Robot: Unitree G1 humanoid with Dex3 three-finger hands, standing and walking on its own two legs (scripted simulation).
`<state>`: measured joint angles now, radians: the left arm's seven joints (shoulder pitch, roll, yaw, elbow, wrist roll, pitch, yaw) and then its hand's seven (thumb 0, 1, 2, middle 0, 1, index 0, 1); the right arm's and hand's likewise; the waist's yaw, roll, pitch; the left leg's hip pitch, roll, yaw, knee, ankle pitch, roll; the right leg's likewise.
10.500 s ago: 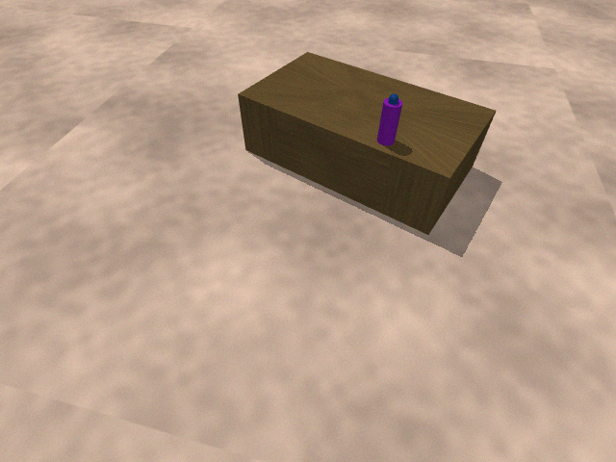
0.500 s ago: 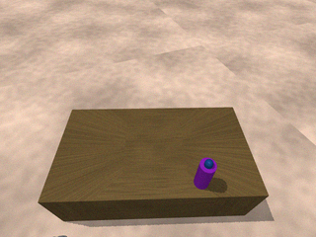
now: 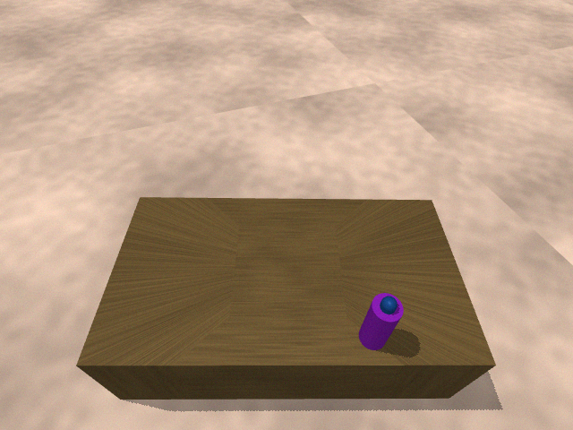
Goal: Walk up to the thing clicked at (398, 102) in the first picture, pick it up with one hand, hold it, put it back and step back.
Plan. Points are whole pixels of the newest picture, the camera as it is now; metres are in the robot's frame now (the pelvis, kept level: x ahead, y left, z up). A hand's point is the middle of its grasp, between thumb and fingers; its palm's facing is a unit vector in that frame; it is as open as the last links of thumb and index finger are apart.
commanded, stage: stand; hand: right
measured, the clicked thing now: (380, 320) +0.44 -0.22 -0.35
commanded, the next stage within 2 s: none
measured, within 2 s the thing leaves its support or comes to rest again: neither
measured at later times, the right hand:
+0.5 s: hand out of the picture +0.09 -0.24 -0.15, palm faces -0.03 +0.94 -0.33, open 7.4 cm
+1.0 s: hand out of the picture +0.09 -0.23 -0.15, palm faces -0.04 +0.94 -0.34, open 7.4 cm
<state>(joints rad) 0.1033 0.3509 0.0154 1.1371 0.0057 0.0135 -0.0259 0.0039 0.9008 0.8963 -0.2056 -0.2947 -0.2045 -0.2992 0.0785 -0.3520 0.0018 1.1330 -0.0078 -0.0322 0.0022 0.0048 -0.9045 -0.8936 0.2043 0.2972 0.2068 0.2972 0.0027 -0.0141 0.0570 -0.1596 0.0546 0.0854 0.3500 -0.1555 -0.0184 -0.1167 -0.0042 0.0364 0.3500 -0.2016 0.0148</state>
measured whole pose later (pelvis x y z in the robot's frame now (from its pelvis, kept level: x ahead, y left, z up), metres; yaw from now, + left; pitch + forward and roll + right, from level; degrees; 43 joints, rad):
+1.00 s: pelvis +0.00 +0.02 +0.00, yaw +2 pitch -2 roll +0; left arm 0.12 0.35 -0.01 1.12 0.01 -0.01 -0.01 0.00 0.90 0.90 -0.21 -0.29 -0.21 -0.30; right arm 0.09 -0.35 0.00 1.15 -0.01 -0.01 0.02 0.00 -0.91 -0.89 0.20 0.30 0.21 0.30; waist 0.00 -0.01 0.05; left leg -0.14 0.02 0.07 0.32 -0.14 0.01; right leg -0.08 -0.04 0.02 0.31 -0.19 0.04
